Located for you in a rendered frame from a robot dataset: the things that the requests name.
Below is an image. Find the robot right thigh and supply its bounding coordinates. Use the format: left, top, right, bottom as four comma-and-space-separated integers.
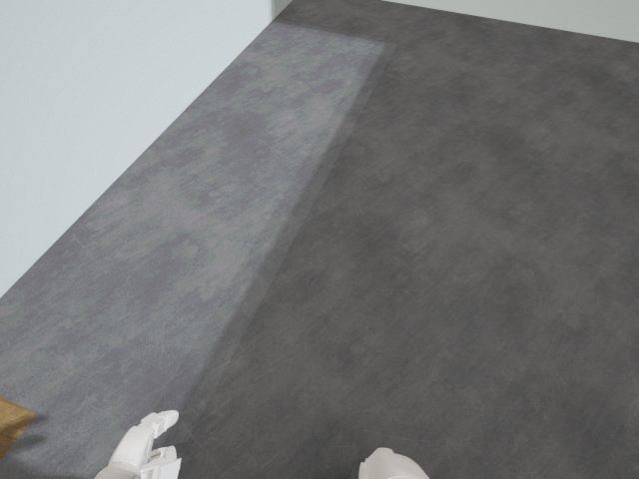
358, 452, 429, 479

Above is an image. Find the robot right shin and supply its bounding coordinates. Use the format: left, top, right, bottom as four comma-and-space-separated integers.
368, 448, 393, 458

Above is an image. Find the robot left hand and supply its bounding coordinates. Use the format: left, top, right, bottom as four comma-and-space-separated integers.
108, 410, 182, 479

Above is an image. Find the cupboard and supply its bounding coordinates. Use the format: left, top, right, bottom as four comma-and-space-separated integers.
0, 396, 36, 461

